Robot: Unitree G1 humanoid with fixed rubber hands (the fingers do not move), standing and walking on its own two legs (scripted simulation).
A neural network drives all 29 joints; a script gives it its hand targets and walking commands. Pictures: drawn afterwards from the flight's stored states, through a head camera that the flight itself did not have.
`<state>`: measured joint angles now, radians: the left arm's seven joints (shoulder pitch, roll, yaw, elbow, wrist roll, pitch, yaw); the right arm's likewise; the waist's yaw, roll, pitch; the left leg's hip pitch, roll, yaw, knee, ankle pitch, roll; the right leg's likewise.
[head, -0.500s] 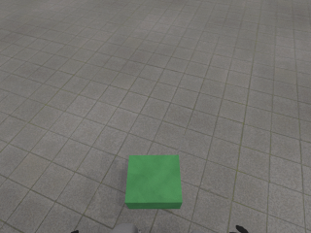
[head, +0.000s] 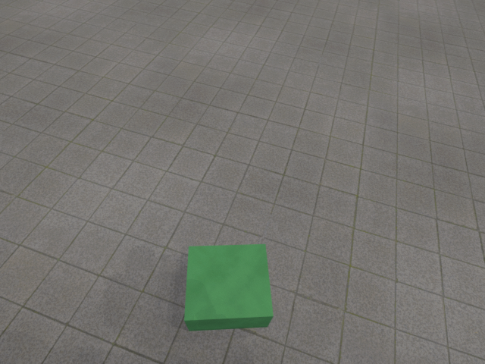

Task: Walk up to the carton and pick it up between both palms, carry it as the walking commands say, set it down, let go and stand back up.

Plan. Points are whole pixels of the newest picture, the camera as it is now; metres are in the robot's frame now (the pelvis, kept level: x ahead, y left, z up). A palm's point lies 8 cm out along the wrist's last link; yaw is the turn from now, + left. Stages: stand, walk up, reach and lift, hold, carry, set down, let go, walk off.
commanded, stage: stand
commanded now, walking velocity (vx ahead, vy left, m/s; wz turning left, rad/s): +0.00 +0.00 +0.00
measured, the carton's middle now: (228, 286) +0.45 +0.02 -0.68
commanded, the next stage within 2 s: reach and lift in 0.30 s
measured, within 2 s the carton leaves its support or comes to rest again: neither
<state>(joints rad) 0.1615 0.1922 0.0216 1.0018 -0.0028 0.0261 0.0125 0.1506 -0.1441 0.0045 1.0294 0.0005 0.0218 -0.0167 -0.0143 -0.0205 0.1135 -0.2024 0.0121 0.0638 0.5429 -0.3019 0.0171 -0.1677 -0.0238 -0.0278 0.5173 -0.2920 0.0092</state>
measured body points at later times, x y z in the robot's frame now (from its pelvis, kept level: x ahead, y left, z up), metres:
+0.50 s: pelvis -0.02 +0.00 -0.02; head +0.06 +0.00 +0.42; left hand +0.13 +0.23 -0.15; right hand +0.14 -0.24 -0.14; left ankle +0.00 +0.11 -0.73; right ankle -0.02 -0.12 -0.73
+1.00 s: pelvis -0.06 -0.01 -0.08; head +0.11 +0.00 +0.34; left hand +0.20 +0.24 -0.20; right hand +0.21 -0.25 -0.19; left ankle +0.00 +0.11 -0.73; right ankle -0.02 -0.12 -0.73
